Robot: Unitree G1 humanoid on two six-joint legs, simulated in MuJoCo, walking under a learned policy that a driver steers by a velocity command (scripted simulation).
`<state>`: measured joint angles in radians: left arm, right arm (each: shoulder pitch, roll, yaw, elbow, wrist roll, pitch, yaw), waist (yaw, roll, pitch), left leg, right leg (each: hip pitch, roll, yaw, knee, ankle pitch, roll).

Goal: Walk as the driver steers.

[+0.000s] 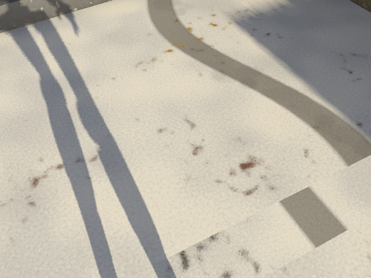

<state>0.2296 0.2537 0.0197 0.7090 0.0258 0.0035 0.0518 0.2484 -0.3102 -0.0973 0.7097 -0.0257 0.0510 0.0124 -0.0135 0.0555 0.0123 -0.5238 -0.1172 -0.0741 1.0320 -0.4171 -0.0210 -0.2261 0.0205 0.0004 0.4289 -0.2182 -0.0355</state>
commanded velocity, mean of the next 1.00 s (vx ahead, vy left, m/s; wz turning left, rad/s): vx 0.00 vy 0.00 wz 0.57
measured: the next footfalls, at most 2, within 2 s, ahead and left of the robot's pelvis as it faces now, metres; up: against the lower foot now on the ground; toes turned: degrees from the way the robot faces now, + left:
left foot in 0.28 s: +0.00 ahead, +0.12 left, +0.00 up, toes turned +11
right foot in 0.82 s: +0.09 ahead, -0.04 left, +0.00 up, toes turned +36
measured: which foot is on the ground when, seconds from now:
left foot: up 0.00-0.26, down 0.28-0.82, up 0.84-1.00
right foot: down 0.00-0.28, up 0.30-0.80, down 0.82-1.00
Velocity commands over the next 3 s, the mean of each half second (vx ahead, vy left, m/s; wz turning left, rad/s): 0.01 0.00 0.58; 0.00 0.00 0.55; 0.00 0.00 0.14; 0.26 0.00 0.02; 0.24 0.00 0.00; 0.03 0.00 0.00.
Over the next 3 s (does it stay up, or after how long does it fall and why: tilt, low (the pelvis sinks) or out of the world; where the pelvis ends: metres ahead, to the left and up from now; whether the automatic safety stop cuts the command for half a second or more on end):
stays up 0.31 0.21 0.00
